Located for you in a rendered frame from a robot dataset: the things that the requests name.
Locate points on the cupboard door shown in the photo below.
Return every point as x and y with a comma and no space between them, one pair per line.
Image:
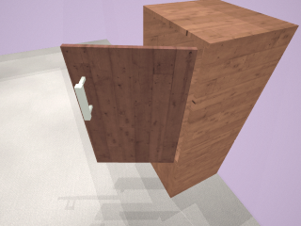
138,95

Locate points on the handle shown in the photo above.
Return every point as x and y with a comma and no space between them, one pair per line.
82,99

